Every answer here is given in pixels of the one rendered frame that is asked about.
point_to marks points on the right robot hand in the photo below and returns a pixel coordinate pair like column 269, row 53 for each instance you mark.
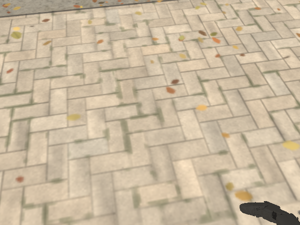
column 270, row 212

